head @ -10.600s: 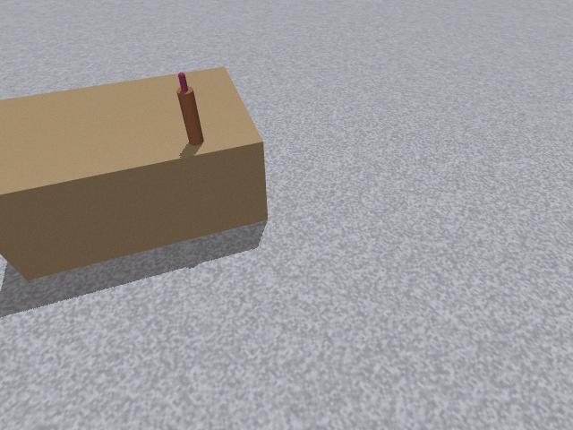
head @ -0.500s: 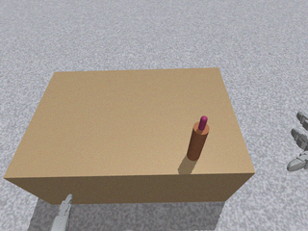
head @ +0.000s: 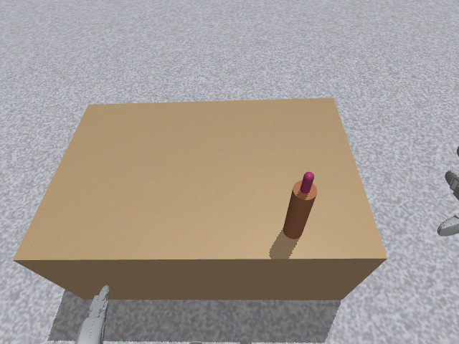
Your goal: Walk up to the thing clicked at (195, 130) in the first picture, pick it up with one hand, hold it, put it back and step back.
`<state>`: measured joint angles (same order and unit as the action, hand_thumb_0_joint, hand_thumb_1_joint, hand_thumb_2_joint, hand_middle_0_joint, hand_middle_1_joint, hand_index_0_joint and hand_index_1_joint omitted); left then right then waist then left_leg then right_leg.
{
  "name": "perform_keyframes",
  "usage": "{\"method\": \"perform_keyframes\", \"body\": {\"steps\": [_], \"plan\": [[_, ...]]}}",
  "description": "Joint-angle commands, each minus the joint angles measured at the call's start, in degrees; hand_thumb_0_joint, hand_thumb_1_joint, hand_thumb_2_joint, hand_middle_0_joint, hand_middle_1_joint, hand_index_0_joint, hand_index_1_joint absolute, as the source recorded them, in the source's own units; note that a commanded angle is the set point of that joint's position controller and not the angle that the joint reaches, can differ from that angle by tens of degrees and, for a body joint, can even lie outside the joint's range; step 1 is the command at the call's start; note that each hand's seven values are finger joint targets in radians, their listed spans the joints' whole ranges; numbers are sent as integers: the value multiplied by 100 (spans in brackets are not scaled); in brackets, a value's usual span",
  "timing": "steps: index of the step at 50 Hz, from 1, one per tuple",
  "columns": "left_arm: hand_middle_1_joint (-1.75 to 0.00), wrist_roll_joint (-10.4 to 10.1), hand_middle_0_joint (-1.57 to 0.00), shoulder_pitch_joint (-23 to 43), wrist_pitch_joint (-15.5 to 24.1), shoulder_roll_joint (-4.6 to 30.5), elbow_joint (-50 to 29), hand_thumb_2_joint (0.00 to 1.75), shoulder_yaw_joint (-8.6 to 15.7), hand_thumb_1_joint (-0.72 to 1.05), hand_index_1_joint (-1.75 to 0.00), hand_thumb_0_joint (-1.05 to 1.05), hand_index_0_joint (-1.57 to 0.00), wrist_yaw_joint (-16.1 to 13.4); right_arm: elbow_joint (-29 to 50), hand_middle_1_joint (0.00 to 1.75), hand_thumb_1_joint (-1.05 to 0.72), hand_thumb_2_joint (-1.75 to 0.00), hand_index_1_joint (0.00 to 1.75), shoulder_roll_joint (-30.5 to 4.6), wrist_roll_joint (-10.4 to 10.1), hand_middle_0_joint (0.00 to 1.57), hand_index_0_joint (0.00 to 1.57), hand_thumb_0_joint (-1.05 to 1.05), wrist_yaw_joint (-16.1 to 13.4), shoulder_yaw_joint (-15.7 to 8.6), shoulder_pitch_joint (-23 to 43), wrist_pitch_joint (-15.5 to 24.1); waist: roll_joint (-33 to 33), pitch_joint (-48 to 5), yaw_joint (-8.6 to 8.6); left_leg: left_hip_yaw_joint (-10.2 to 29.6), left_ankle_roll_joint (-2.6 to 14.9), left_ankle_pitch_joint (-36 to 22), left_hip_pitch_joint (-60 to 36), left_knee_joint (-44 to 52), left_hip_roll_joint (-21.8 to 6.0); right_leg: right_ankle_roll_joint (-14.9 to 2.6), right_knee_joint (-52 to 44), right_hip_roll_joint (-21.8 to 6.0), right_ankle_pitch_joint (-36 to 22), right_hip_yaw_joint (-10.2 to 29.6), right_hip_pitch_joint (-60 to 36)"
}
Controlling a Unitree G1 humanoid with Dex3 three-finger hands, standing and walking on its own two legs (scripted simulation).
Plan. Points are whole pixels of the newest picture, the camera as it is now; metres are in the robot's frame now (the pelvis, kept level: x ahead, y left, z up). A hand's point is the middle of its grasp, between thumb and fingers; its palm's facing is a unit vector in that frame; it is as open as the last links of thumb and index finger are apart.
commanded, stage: approach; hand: right
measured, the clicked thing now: (299, 206) +0.48 -0.13 -0.16
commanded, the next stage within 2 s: close in in 0.62 s
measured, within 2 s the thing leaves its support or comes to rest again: neither
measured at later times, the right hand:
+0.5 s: hand (376, 220) +0.39 -0.26 -0.06, palm faces +0.02 +1.00 +0.06, open 17.6 cm
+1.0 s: hand (317, 228) +0.45 -0.18 -0.22, palm faces -0.01 +1.00 +0.03, open 17.5 cm
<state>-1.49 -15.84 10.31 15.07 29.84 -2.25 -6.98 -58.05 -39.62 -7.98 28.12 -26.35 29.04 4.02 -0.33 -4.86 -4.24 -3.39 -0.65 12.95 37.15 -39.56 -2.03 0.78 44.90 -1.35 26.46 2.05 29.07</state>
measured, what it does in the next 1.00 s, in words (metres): lowers itself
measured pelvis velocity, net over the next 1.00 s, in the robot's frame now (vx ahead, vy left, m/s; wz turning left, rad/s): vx -0.07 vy -0.01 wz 0.03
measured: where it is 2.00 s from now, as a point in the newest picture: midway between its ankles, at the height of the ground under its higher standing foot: outside the picture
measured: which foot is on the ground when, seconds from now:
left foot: down 0.00-1.00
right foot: down 0.00-1.00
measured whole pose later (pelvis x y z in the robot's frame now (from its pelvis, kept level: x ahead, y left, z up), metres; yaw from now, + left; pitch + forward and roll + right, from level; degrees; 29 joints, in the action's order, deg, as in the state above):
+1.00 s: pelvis -0.07 -0.01 -0.18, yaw +2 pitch +32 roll +4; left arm 5.4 -24.8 14.0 17.9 -13.6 5.4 3.0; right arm -68.0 -34.4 1.2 13.1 -32.7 45.0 35.0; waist -3.1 -8.7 -22.8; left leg -3.3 -0.9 20.8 94.4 -83.4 -3.1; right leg 0.6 95.6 -0.5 40.4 4.1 87.2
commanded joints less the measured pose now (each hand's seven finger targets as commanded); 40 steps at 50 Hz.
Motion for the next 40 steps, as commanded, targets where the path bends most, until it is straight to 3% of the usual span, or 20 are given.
{"method": "perform_keyframes", "body": {"steps": [1,3,4,5,6,8,11,14,17,21,23,25,29,31,33,34,35,37,38,40], "plan": [[-5,8,-5,55,270,988,-938,6,461,-55,-6,0,-4,-62,1168,3,48,-1,3,-2133,-130,8,7,0,45,-418,1918,407,861,-1972,64,112,244,-1205,-1885,152,103,0,-714,90,-2546,28,-144],[-3,-6,-5,108,291,911,-1003,7,403,-58,-5,0,-3,-52,1045,4,58,-1,4,-1943,-187,6,6,0,90,-337,2047,450,772,-1818,-18,95,239,-1146,-1706,159,116,2,-679,67,-2580,55,-171],[-4,-7,-4,132,321,814,-993,5,311,-55,-5,0,-3,-33,900,4,53,-1,4,-1746,-247,8,8,0,113,-278,2023,490,581,-1733,-46,74,215,-1145,-1692,145,126,-11,-652,58,-2543,73,-69],[-4,-13,-4,246,341,851,-1129,5,323,-56,-5,0,-3,-30,867,4,57,-1,4,-1710,-263,8,7,0,130,-295,1982,530,458,-1840,-60,117,199,-1146,-1729,147,96,-58,-612,93,-2292,40,7],[-3,-11,-4,156,348,776,-1021,6,282,-56,-5,0,-3,-34,705,4,58,-1,4,-1624,-281,8,7,0,140,-212,1935,575,385,-1576,-98,121,184,-1002,-1624,151,90,-85,-628,98,-2043,25,209],[-3,-2,-4,166,400,790,-1202,6,260,-57,-5,0,-3,3,152,4,58,-1,4,-1127,-335,8,8,0,216,25,1627,694,131,-1400,-245,123,171,-867,-1360,102,99,-114,-561,103,-1819,39,386],[-3,22,-4,-56,429,870,-1184,5,406,-56,-5,0,-3,74,382,4,59,-1,4,-1258,-466,7,8,0,252,-163,1912,1126,271,-1691,-262,186,168,-1165,-1132,-205,68,-104,-219,157,-2105,35,529],[-3,45,-4,-42,524,863,-1621,6,478,-57,-5,0,-3,180,459,4,61,-1,4,-961,-642,8,8,0,271,-240,2038,1733,278,-2063,-403,221,157,-1321,-866,-635,51,-70,214,178,-2302,62,702],[-4,116,-4,-146,563,925,-1972,7,616,-58,-5,0,-2,243,220,4,58,0,4,-1000,-687,9,9,0,221,-466,2056,2276,260,-2068,-491,289,150,-1111,-351,-1100,37,-92,731,220,-1930,70,1449],[-4,226,-4,-584,625,869,-2791,6,674,-57,-5,0,-3,374,383,3,58,0,3,-1288,-513,9,8,0,92,-762,2186,2883,748,-2673,-511,379,171,-890,-52,-1590,23,-50,1224,261,-1655,-11,1903],[-4,273,-4,-710,649,725,-3050,5,555,-55,-5,0,-3,439,444,3,59,0,3,-1161,-442,9,8,0,48,-707,2361,3093,988,-2777,-541,384,178,-720,141,-1800,37,-29,1405,251,-1490,-39,2100],[-4,338,-4,-651,697,696,-3125,4,563,-55,-5,0,-4,500,169,3,58,0,3,-887,-398,9,8,0,30,-606,2489,3255,1142,-2642,-721,303,203,-445,753,-2103,78,12,1632,199,-1412,25,2350],[-4,460,-4,-597,778,1144,-3641,4,1027,-55,-5,0,-4,530,259,3,56,0,3,-1240,-147,9,8,0,-193,-755,2908,3505,1459,-3206,-887,297,222,-102,1253,-2502,68,40,2075,137,-1135,63,2614],[-5,492,-5,-501,790,1139,-3748,4,1086,-54,-5,0,-5,583,-143,4,57,0,4,-1099,-86,8,8,0,-305,-794,2834,3578,1411,-2962,-970,257,217,229,1639,-2681,95,27,2258,117,-807,111,3059],[-5,535,-5,-526,819,1344,-3965,4,1316,-54,-5,0,-5,603,-113,4,56,0,4,-803,-35,8,8,0,-392,-655,3084,3674,1290,-3251,-1191,242,217,328,1771,-2909,97,-2,2506,103,-519,146,3436],[-5,530,-5,-415,823,1321,-4153,3,1260,-54,-5,0,-5,610,-1,4,57,0,4,-1182,27,8,7,0,-487,-911,3170,3738,1386,-3425,-1125,264,211,373,1861,-3009,81,-6,2631,101,-461,128,3534],[-5,547,-5,-583,815,1336,-4270,4,1318,-55,-5,0,-5,618,-220,4,56,0,4,-1268,127,8,7,0,-554,-933,3113,3746,1384,-3502,-1254,292,220,257,1776,-3099,73,-12,2774,103,-484,92,3711],[-5,544,-5,-687,791,1264,-4557,4,1286,-56,-5,0,-5,676,-661,3,57,0,3,-894,244,8,7,0,-633,-814,3079,3761,1015,-3365,-1465,210,207,311,1894,-3289,81,-41,2969,138,-340,164,4216],[-5,554,-5,-719,789,1159,-4786,5,1140,-57,-5,0,-5,708,-643,4,58,0,3,-853,292,8,7,0,-714,-818,3216,3793,1071,-3523,-1462,236,219,252,1899,-3384,75,-41,3078,151,-360,147,4344],[-5,566,-5,-903,751,1227,-5154,5,1196,-57,-5,0,-5,727,-510,4,56,0,4,-887,422,8,7,0,-870,-822,3546,3832,1426,-3971,-1585,180,244,67,2152,-3615,80,-4,3234,158,-723,182,4076]]}}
